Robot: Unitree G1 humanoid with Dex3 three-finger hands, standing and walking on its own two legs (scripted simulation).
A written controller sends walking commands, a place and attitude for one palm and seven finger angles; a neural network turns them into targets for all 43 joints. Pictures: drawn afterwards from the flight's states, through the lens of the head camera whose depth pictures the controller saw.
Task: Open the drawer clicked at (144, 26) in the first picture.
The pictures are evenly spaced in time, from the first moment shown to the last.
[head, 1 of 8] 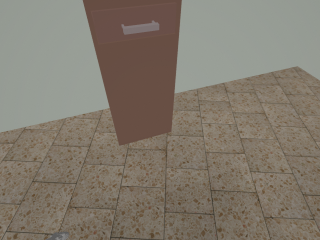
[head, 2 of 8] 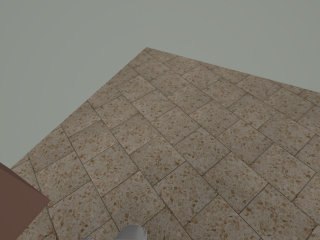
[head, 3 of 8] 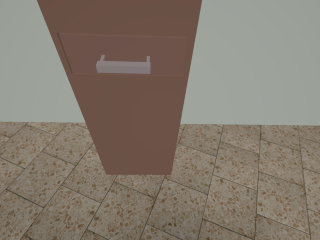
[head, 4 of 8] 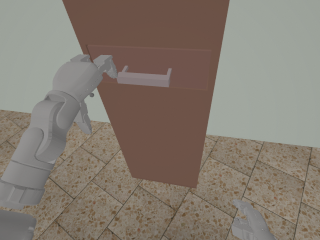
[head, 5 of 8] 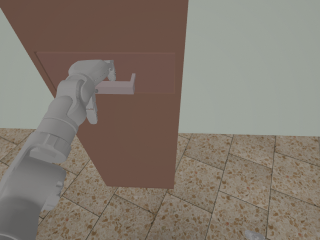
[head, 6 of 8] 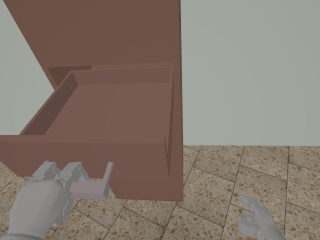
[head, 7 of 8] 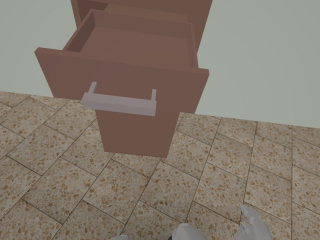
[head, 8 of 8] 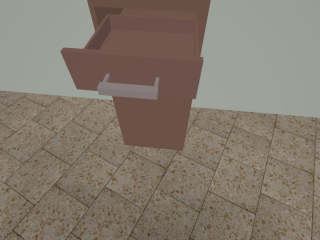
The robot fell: no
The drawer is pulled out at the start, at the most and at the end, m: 0.00 0.30 0.30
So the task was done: yes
